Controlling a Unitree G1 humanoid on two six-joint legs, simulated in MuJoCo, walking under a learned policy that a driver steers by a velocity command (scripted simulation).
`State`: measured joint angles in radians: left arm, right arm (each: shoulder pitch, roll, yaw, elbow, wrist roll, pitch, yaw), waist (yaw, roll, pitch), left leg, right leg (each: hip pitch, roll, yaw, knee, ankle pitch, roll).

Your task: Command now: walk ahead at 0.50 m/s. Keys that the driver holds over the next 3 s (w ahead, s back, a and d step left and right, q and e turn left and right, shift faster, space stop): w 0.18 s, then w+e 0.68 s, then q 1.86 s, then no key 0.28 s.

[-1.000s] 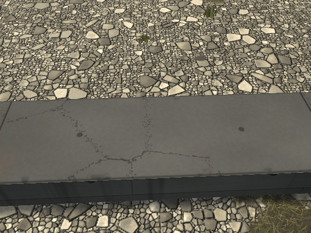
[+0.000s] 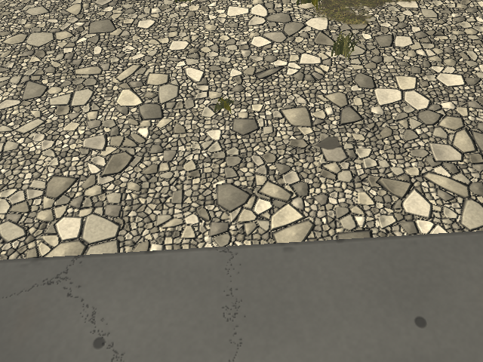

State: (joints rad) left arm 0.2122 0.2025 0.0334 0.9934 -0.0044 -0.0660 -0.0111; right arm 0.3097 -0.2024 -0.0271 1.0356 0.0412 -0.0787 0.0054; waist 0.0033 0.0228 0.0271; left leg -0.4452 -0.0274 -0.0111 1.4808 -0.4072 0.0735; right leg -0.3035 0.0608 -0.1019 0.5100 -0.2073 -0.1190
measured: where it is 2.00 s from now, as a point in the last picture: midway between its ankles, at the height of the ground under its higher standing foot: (277, 288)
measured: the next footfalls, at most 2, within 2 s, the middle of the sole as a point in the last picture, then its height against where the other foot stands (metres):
left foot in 0.40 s outside the picture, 0.18 m higher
right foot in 0.98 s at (328, 285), level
